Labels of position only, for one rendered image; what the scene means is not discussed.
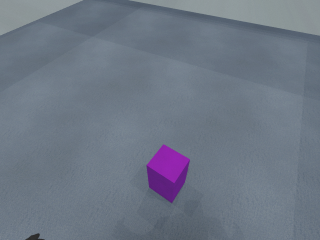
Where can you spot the carton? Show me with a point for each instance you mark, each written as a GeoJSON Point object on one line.
{"type": "Point", "coordinates": [167, 172]}

